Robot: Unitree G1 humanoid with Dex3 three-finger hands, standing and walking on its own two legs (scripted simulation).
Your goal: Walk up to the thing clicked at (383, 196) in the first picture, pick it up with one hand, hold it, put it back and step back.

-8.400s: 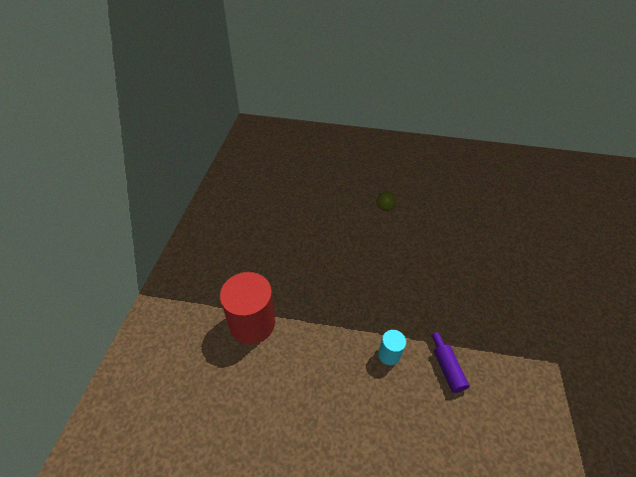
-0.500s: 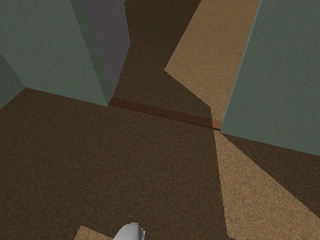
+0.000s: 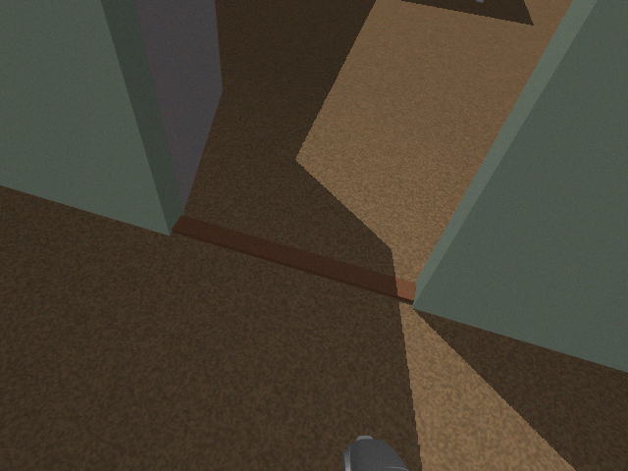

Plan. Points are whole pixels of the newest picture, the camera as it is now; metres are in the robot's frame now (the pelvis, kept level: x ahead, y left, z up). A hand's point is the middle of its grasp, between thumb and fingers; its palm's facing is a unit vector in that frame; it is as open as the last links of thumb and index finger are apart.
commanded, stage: walk up
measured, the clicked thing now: out of the picture -0.32 +1.22 -0.73
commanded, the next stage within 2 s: none
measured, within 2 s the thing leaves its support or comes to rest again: neither
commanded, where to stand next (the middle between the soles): +0.40 -0.05 m, yaw +0 degrees
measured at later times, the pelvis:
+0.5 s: pelvis +0.17 -0.05 +0.00, yaw -2 degrees
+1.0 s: pelvis +0.31 -0.02 -0.01, yaw +0 degrees
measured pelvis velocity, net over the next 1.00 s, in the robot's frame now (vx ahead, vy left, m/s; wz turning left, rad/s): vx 0.31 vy -0.02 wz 0.00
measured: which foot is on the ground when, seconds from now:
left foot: down 0.00-0.28, up 0.30-0.70, down 0.72-1.00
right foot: up 0.00-0.22, down 0.24-0.74, up 0.76-1.00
